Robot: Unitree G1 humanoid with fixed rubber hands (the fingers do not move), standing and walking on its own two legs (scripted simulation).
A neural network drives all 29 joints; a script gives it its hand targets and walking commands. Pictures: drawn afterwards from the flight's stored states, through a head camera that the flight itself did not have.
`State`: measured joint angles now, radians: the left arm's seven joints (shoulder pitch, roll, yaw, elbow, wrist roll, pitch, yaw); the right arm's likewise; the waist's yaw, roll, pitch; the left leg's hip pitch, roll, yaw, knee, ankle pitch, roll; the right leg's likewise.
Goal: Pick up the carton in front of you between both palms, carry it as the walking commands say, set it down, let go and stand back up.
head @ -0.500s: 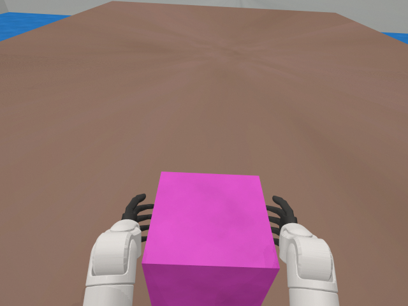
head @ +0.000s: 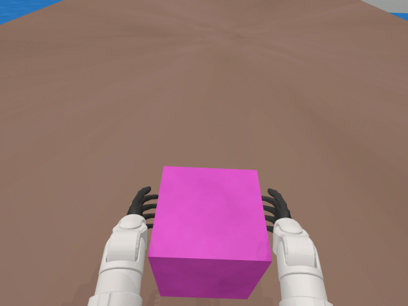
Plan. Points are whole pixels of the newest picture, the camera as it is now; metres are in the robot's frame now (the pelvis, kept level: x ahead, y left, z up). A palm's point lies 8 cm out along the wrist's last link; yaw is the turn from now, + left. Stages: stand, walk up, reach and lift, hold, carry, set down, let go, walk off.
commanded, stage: carry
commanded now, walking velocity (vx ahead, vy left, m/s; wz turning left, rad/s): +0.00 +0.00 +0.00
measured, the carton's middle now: (207, 235) +0.32 +0.00 -0.04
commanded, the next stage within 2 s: hold in 0.88 s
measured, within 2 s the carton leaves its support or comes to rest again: neither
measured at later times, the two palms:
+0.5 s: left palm (132, 232) +0.27 +0.15 +0.05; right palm (286, 235) +0.27 -0.15 +0.05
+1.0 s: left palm (129, 240) +0.25 +0.15 +0.05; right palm (287, 243) +0.25 -0.15 +0.05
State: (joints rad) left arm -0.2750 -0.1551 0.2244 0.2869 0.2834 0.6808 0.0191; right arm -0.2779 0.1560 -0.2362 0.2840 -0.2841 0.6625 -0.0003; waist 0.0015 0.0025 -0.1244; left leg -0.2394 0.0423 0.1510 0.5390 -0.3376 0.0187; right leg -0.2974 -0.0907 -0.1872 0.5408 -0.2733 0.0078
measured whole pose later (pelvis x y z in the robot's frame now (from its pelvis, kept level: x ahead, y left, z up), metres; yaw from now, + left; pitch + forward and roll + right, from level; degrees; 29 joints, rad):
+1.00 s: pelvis -0.03 +0.00 +0.01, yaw +1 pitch -4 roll +0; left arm -0.24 -0.15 0.18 0.21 0.26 0.73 0.02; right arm -0.23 0.14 -0.19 0.18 -0.27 0.73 -0.01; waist -0.01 0.00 0.01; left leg -0.11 0.01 0.08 0.42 -0.24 0.02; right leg -0.15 -0.03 -0.05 0.40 -0.16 0.01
